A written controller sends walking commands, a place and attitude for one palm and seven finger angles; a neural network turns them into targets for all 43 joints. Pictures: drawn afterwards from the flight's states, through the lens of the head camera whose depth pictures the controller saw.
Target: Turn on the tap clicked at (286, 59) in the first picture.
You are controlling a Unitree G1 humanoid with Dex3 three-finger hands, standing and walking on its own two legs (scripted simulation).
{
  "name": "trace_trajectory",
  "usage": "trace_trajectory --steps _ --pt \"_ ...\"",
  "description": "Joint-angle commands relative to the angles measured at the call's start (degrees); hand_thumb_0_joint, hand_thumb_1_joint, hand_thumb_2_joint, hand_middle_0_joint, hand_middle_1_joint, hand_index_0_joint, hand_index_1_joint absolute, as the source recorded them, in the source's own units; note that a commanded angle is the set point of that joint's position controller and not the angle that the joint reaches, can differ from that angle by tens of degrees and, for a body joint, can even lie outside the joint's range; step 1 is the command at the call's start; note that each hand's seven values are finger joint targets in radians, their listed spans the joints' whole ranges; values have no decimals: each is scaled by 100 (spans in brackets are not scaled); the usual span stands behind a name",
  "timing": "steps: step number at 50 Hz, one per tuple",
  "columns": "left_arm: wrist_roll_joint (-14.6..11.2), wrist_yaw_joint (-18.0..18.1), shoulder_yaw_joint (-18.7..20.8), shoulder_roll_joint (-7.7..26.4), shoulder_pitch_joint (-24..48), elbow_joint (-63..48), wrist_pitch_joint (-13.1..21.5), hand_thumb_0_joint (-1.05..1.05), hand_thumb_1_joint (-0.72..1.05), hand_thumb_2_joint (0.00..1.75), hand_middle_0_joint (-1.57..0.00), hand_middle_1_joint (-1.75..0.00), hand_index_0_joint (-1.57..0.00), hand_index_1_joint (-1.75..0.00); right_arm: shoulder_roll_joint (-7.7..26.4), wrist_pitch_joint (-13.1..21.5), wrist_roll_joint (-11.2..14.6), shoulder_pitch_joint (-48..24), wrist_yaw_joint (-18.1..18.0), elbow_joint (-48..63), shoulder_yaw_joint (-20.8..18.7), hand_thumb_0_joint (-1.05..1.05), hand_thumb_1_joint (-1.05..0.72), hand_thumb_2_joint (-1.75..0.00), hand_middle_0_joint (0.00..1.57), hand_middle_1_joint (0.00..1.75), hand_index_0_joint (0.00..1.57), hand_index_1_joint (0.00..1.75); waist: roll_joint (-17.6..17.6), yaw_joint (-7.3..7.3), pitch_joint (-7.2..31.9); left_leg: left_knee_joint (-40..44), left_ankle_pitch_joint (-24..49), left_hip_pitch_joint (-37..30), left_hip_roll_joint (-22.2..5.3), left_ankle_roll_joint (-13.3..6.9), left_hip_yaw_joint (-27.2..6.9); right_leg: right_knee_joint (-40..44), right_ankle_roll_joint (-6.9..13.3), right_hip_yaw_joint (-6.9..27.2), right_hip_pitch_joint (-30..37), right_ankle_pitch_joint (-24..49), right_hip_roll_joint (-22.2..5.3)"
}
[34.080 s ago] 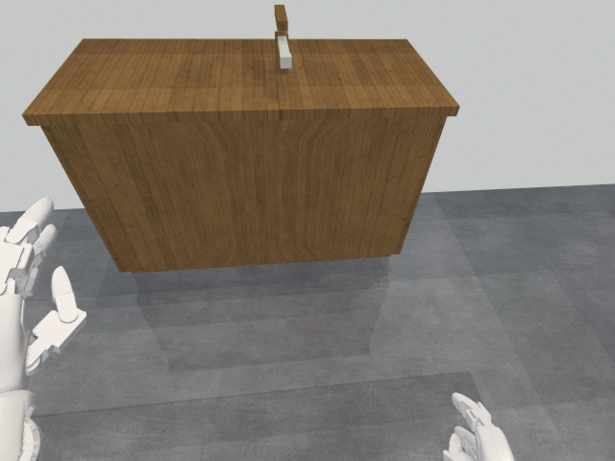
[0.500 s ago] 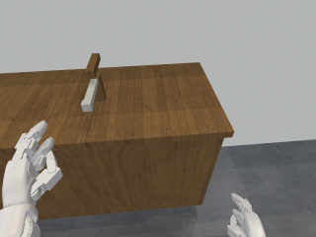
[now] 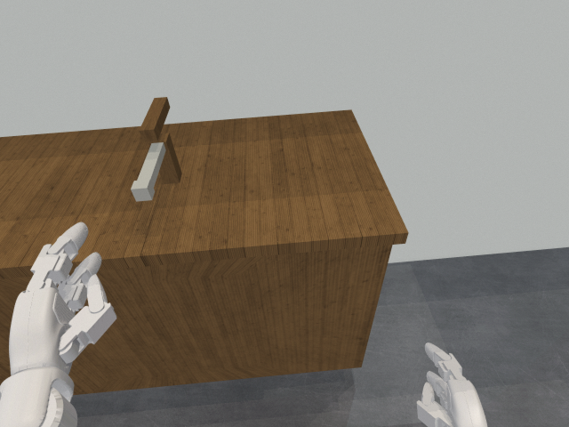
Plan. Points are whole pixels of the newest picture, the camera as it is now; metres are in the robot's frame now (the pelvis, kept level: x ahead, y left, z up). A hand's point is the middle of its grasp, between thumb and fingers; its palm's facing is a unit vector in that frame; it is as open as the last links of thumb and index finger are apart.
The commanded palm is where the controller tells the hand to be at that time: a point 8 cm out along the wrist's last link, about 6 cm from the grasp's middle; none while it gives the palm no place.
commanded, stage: turn the palm inward beside the body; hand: left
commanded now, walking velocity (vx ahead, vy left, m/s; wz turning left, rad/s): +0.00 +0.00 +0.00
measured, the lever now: (143, 190) +0.44 +0.32 +0.10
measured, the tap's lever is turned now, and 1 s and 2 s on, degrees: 0 0 0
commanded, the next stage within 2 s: reach beside the lever's end, fingers flat in 0.02 s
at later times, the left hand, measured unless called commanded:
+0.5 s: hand (108, 278) +0.23 +0.25 +0.15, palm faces +0.41 -0.91 -0.09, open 7.4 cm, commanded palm +0.18 +0.30 +0.15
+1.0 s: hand (111, 254) +0.27 +0.28 +0.14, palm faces +0.43 -0.90 -0.08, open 7.5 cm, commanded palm +0.24 +0.32 +0.14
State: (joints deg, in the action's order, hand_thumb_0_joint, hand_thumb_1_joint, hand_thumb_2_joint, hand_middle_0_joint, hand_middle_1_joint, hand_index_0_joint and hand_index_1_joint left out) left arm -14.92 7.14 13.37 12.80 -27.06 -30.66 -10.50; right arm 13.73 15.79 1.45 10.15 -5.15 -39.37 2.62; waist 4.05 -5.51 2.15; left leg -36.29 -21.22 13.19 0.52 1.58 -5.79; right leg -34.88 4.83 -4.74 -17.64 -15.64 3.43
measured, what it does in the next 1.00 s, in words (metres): stands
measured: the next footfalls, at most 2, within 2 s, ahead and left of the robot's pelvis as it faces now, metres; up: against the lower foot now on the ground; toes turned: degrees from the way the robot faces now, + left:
none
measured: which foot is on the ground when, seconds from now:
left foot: down 0.00-1.00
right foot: down 0.00-1.00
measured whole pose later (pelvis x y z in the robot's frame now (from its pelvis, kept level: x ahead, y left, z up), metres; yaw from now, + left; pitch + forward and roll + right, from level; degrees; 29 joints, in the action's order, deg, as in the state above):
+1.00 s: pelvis +0.00 +0.03 +0.01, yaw -1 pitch +0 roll +0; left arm -12.1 7.6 15.8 13.9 -4.8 -7.3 -8.3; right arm 12.3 12.3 1.1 9.5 -7.6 -41.8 3.3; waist 2.5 -3.7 1.2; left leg -33.8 -19.4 13.8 2.3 -0.5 -3.8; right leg -32.3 2.6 -2.7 -18.4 -13.5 1.7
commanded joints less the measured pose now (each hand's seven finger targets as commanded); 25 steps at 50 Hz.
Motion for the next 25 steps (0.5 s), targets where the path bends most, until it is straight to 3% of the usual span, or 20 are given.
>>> trace_trajectory --steps 1,4,6,10,12,13,15,16,20,21,22,23,25 --pt "46 52 636 948 509 -1273 448 0 90 90 -20 -30 -20 -30 438 362 43 -900 5 984 -193 0 -90 -90 20 30 20 30 -338 11 303 327 558 875 132 -279 314 998 -551 878 742 -262 -571" --pt "-6 44 620 885 427 -1148 409 0 90 90 -20 -30 -20 -30 416 337 28 -916 -21 962 -199 0 -90 -90 20 30 20 30 -687 22 323 236 455 1010 115 -268 284 1039 -648 1053 803 -275 -692" --pt "5 41 631 920 476 -1216 387 0 90 90 -20 -30 -20 -30 432 347 66 -975 4 969 -208 0 -90 -90 20 30 20 30 -399 24 270 211 462 939 111 -263 292 1062 -612 1044 689 -350 -674" --pt "9 125 692 993 1221 -786 345 0 90 90 -20 -30 -20 -30 440 280 51 -971 -74 817 -212 0 -90 -90 20 30 20 30 -511 141 28 231 198 1060 114 -260 271 1229 -619 1081 495 -1006 -691" --pt "24 147 703 1000 1438 -734 369 0 90 90 -20 -30 -20 -30 418 285 60 -1024 -90 796 -221 0 -90 -90 20 30 20 30 -462 128 139 274 203 1005 126 -272 272 1222 -590 1050 526 -1116 -672" --pt "46 143 621 946 1529 -750 402 0 90 90 -20 -30 -20 -30 421 279 49 -1043 -96 802 -222 0 -90 -90 20 30 20 30 -307 115 257 301 274 956 136 -271 274 1163 -565 1000 560 -998 -661" --pt "66 108 622 1004 1668 -656 457 0 90 90 -20 -30 -20 -30 446 290 34 -1004 -115 763 -228 0 -90 -90 20 30 20 30 -341 132 393 339 424 883 141 -289 274 1050 -552 905 613 -657 -604" --pt "97 102 663 1059 1695 -608 458 0 90 90 -20 -30 -20 -30 459 297 54 -999 -107 767 -211 0 -90 -90 20 30 20 30 -135 105 466 393 536 794 149 -289 280 963 -491 785 632 -491 -532" --pt "94 -33 614 981 1566 -482 541 0 90 90 -20 -30 -20 -30 485 291 -10 -831 -139 785 -196 0 -90 -90 20 30 20 30 -173 60 823 550 1120 619 165 -288 290 599 -428 431 888 652 -381" --pt "100 -27 771 1085 1473 -322 507 0 90 90 -20 -30 -20 -30 498 280 21 -815 -127 782 -195 0 -90 -90 20 30 20 30 -41 24 816 586 1243 582 154 -253 278 555 -391 367 902 792 -340" --pt "82 -61 601 868 1538 -330 523 0 90 90 -20 -30 -20 -30 463 269 8 -778 -132 791 -174 0 -90 -90 20 30 20 30 -286 61 784 645 1379 554 150 -245 268 509 -390 283 925 964 -321" --pt "80 -74 636 887 1429 -320 506 0 90 90 -20 -30 -20 -30 477 260 2 -792 -134 819 -194 0 -90 -90 20 30 20 30 -143 21 788 636 1467 521 139 -225 285 488 -375 264 905 1041 -307" --pt "53 -54 733 940 1536 -181 461 0 90 90 -20 -30 -20 -30 508 217 -6 -771 -144 813 -197 0 -90 -90 20 30 20 30 -266 30 693 679 1513 538 123 -186 271 505 -367 229 857 1051 -290"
